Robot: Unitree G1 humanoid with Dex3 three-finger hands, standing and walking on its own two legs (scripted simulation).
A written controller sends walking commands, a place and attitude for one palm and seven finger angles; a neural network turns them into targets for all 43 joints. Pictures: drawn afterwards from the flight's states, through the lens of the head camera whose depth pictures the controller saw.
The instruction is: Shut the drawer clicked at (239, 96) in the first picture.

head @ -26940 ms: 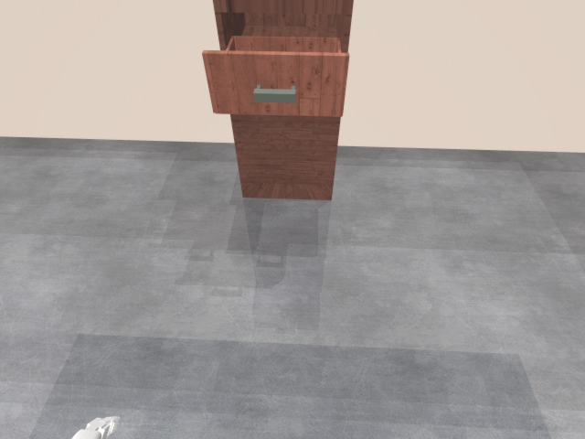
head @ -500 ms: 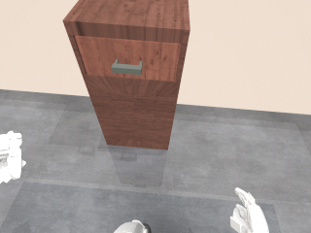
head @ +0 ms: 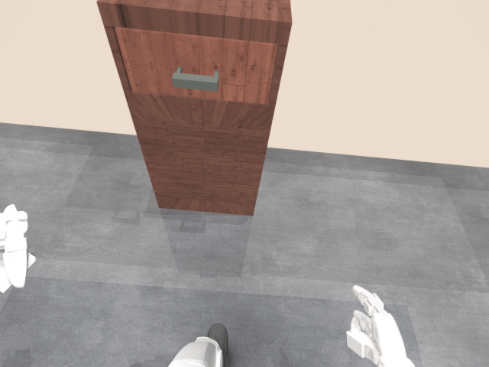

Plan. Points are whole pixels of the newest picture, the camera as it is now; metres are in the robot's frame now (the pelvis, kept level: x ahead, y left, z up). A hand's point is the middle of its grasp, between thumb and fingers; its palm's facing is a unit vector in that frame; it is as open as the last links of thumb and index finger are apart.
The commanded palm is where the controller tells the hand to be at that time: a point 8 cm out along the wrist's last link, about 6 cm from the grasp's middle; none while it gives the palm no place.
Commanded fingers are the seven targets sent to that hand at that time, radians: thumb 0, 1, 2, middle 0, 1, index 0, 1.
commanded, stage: step back with the hand held close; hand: left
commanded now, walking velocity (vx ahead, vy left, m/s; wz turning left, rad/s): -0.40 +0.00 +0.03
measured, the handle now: (196, 77) +0.76 +0.24 +0.00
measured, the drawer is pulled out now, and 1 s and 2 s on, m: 0.00 0.00 0.00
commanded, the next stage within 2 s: stop stepping back and stand still in 0.20 s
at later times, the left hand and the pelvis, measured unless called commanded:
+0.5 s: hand out of the picture +0.05 +0.29 +0.17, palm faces +0.47 -0.81 -0.35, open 3.3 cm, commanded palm -0.01 +0.31 +0.20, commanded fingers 0.00 0.90 0.90 -1.40 -1.60 -1.40 -1.60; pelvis -0.13 +0.03 +0.01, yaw +2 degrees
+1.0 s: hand out of the picture +0.02 +0.28 +0.17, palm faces +0.45 -0.82 -0.35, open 3.3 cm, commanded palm -0.04 +0.32 +0.20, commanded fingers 0.00 0.90 0.90 -1.40 -1.60 -1.40 -1.60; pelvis -0.15 +0.03 +0.00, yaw +4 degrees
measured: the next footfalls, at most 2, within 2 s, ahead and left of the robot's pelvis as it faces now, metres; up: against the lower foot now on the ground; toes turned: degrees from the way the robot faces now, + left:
left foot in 0.48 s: -0.09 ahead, +0.14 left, +0.00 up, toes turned +5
right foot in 0.78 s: -0.10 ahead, -0.07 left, +0.00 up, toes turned +2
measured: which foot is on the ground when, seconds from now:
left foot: down 0.00-0.26, up 0.28-0.46, down 0.48-1.00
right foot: down 0.00-0.48, up 0.50-0.76, down 0.78-1.00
